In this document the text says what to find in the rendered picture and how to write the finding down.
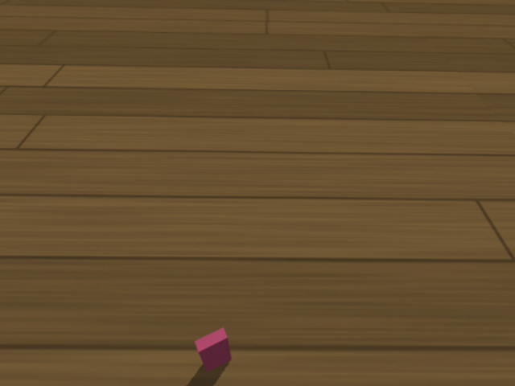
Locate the carton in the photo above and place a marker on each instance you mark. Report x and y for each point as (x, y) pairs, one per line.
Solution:
(214, 349)

